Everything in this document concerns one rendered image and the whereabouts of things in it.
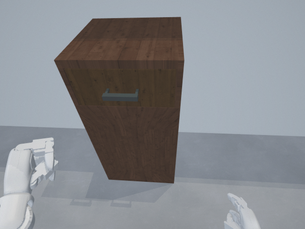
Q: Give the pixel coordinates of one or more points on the left robot forearm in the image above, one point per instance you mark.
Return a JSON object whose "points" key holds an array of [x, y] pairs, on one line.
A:
{"points": [[16, 212]]}

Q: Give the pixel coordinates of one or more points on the cabinet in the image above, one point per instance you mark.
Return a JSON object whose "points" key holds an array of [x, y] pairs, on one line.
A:
{"points": [[133, 143]]}

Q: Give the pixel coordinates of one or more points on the drawer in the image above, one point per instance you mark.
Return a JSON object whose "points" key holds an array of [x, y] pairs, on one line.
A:
{"points": [[156, 86]]}

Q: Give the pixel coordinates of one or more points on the handle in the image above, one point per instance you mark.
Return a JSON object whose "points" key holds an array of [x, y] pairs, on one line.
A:
{"points": [[120, 97]]}

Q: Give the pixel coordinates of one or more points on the robot left hand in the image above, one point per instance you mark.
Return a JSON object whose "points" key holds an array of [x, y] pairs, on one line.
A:
{"points": [[21, 164]]}

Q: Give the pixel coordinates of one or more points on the robot right hand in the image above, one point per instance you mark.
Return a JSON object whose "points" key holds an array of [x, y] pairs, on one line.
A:
{"points": [[246, 218]]}

